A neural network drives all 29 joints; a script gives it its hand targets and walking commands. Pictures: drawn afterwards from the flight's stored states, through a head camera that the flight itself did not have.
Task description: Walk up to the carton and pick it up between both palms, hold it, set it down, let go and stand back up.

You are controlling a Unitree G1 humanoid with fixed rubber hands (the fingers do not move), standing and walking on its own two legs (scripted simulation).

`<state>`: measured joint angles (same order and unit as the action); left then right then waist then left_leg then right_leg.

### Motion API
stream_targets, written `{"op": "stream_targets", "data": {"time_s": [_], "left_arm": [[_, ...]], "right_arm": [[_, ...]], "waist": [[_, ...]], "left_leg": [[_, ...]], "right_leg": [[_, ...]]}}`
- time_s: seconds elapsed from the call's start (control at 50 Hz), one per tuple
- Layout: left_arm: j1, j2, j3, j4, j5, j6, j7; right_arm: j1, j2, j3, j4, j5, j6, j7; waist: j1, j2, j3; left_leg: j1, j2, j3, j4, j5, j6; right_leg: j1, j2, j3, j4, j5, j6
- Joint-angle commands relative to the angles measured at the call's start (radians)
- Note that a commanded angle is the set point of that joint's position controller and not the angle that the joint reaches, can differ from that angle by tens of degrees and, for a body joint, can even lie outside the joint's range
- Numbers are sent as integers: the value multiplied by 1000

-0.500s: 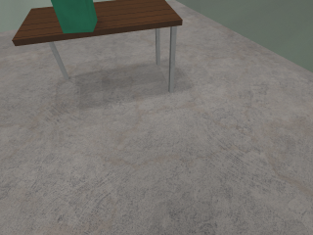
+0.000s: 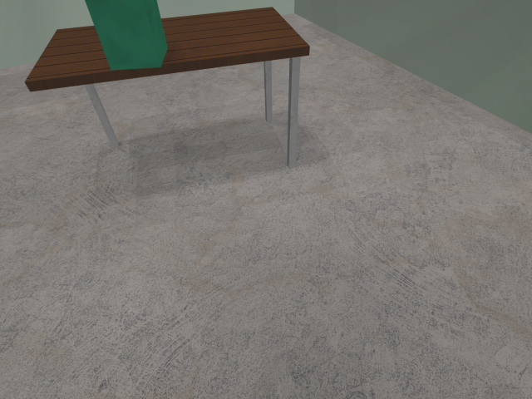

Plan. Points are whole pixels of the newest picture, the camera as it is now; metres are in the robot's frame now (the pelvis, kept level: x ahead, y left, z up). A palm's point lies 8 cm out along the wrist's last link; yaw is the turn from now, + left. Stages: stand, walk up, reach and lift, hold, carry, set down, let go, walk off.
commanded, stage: stand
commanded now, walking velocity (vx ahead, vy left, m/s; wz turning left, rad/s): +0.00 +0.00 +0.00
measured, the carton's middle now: (131, 26) +1.45 +0.57 +0.06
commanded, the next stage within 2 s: walk up in 1.28 s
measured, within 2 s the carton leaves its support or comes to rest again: neither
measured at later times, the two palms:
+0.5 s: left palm out of the picture -0.03 +0.20 -0.15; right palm out of the picture -0.02 -0.18 -0.15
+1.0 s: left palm out of the picture -0.02 +0.19 -0.15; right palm out of the picture -0.01 -0.19 -0.15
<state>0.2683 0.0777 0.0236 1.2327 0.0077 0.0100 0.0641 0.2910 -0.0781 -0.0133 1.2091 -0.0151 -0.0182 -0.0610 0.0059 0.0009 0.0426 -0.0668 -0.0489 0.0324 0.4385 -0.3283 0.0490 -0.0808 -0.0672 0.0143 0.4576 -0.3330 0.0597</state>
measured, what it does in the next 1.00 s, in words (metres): stands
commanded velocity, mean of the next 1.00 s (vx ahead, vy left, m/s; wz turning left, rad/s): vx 0.00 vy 0.00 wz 0.00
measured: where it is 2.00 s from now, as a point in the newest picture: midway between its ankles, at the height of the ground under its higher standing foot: outside the picture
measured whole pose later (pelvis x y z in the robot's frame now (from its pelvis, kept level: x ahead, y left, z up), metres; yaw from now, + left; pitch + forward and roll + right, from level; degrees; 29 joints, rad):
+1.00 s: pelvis +0.02 +0.00 +0.00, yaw +1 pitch -2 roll +1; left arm 0.29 0.06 0.02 1.24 0.00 0.01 0.06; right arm 0.31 -0.09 -0.01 1.19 -0.01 -0.03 -0.06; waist 0.00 0.00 0.05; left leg -0.04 -0.06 0.03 0.42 -0.35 0.05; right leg -0.05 -0.09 -0.01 0.45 -0.36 0.07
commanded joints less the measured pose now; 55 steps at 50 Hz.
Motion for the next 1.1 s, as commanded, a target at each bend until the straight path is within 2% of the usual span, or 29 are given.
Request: {"op": "stream_targets", "data": {"time_s": [0.0, 0.06, 0.12, 0.14, 0.22, 0.3, 0.32, 0.34, 0.38, 0.42, 0.44, 0.5, 0.52, 0.56, 0.58, 0.64, 0.68, 0.7, 0.76, 0.78, 0.8, 0.82, 0.86, 0.88, 0.9, 0.92, 1.0, 1.02, 1.08], "left_arm": [[98, 71, 5, 9, 4, 5, 8], [99, 95, 14, -6, 5, 3, 4], [111, 44, -2, 2, -1, -9, 3], [95, 46, 2, -2, -1, -14, 2], [117, 35, -2, 4, -5, -9, 4], [95, 84, 17, 0, -1, -4, 3], [107, 61, 11, -9, -6, -7, 0], [121, 85, 12, 6, 3, -6, 6], [115, 30, 1, -1, -6, -10, 3], [111, 62, 12, 10, -5, -13, 7], [99, 75, 15, -3, -6, -12, 2], [107, 68, 12, 9, -3, -10, 3], [150, 51, 2, 15, -11, -11, 8], [110, 58, 3, 7, -3, -13, 6], [93, 35, 0, -2, -3, -9, 7], [128, 23, -3, 4, -2, -9, 1], [139, 41, 2, 11, -15, -12, 7], [127, 37, -1, 7, -7, -11, 6], [102, 101, 15, -4, -10, -9, -1], [112, 77, 12, 0, -9, -7, 7], [114, 19, -5, -3, -9, -12, -4], [123, 47, 0, 0, -4, -14, 0], [122, 46, 3, 3, -4, -5, 3], [134, 33, -6, -2, -3, -8, -2], [142, 55, 4, 10, -6, -3, -2], [135, 28, -3, 8, -2, -4, 4], [125, 39, -2, -1, -9, -20, -1], [128, 75, 7, -1, -4, -15, 2], [151, 67, 3, 4, -2, -14, 3]], "right_arm": [[123, -92, -17, -9, -7, -7, 2], [120, -24, 0, -8, -7, -1, 1], [119, -74, -14, -16, -1, -4, 1], [122, -87, -16, -14, -3, -4, -5], [115, -80, -13, -12, 3, -11, -1], [136, -83, -15, -14, -3, -13, 4], [108, -68, -11, -14, 3, -13, 1], [136, -92, -14, -11, 5, -16, 0], [115, -61, -13, -18, -1, -14, 0], [166, -91, -15, 1, 3, -16, -9], [158, -74, -14, 0, 7, -11, -8], [164, -104, -23, -6, 5, -15, -3], [154, -74, -10, -6, 7, -16, 0], [134, -98, -21, -14, 3, -15, 5], [141, -89, -19, -10, 3, -11, -1], [160, -87, -11, 2, 5, -12, -5], [153, -114, -20, -10, 7, -13, -6], [188, -76, -12, -1, 4, -12, -3], [168, -115, -19, 1, 2, -19, -7], [119, -99, -11, -30, 2, -20, 1], [108, -106, -14, -28, 8, -15, 2], [87, -87, -14, -35, 6, -13, 4], [159, -115, -16, -6, 6, -9, -5], [179, -64, -9, -8, 5, -5, -1], [165, -73, -10, -8, -1, -9, -2], [169, -71, -12, -16, 3, -11, 2], [139, -129, -22, -17, 2, -13, 2], [174, -68, -10, -10, 11, -16, -3], [136, -59, -3, -17, 3, -14, 0]], "waist": [[-13, -29, 95], [-7, 16, 122], [-8, 7, 84], [-9, -38, 71], [-8, 25, 123], [-16, -40, 92], [6, 14, 93], [-2, -19, 60], [-8, -21, 59], [-14, -16, 45], [-17, 39, 36], [-17, -8, 47], [0, 0, 42], [-14, -11, 109], [-10, -4, 126], [-9, -10, 45], [-7, -17, 76], [-28, -23, 91], [-24, 52, 79], [1, -38, 48], [2, 18, 30], [9, -22, 89], [-23, -7, 113], [-16, -22, 99], [-13, 34, 139], [-28, -11, 88], [-12, -6, 43], [-15, -57, 74], [-2, -40, 117]], "left_leg": [[-36, 131, -98, -99, 447, 4], [-38, 129, -108, -96, 450, 7], [-42, 132, -97, -93, 487, 18], [-39, 135, -90, -95, 495, 12], [-33, 136, -100, -86, 558, 12], [-15, 150, -120, -102, 557, 3], [-32, 136, -111, -86, 555, 25], [-12, 152, -119, -81, 603, 7], [-2, 126, -93, -85, 583, 23], [42, 159, -117, -72, 679, 12], [61, 152, -104, -72, 734, -4], [31, 160, -114, -72, 755, 2], [34, 134, -88, -66, 672, 21], [-70, 130, -94, -78, 646, 18], [-67, 135, -93, -85, 663, -6], [-5, 131, -88, -76, 641, 21], [37, 139, -92, -59, 695, 18], [34, 152, -104, -64, 736, 4], [74, 184, -123, -63, 938, -11], [59, 179, -129, -49, 834, 13], [11, 149, -99, -57, 735, 22], [-31, 136, -92, -63, 681, 21], [-18, 134, -86, -81, 686, 10], [-21, 129, -94, -79, 655, 2], [-52, 123, -77, -76, 611, 0], [6, 133, -86, -82, 607, 7], [49, 148, -106, -66, 690, 23], [11, 146, -113, -64, 655, 19], [-30, 136, -94, -91, 583, 19]], "right_leg": [[-71, -37, 9, -67, 285, -52], [-86, -39, -3, -78, 289, -51], [-39, -39, 8, -76, 298, -53], [-37, -43, 2, -69, 335, -53], [-88, -40, -1, -57, 315, -42], [-67, -36, -8, -51, 306, -52], [-54, -44, 0, -64, 316, -56], [-31, -42, -9, -53, 359, -48], [-37, -45, -14, -48, 352, -39], [-54, -43, -35, -41, 330, -44], [-82, -35, -34, -34, 325, -34], [-52, -36, -35, -22, 354, -42], [-28, -48, -13, -42, 382, -41], [11, -62, -8, -45, 466, -38], [-28, -55, -16, -36, 423, -38], [10, -63, -19, -52, 430, -37], [-53, -44, -25, -52, 393, -36], [-50, -44, -30, -50, 420, -37], [-95, -28, -55, 10, 274, -33], [-59, -42, -56, -33, 342, -39], [-16, -46, -34, -45, 360, -42], [-10, -63, -31, -49, 455, -41], [-31, -53, -27, -35, 441, -40], [-24, -47, -30, -38, 417, -34], [-34, -49, -20, -58, 424, -28], [-47, -53, -36, -44, 409, -35], [-53, -51, -44, -41, 363, -50], [-27, -56, -39, -61, 401, -46], [-32, -64, -23, -59, 413, -49]]}}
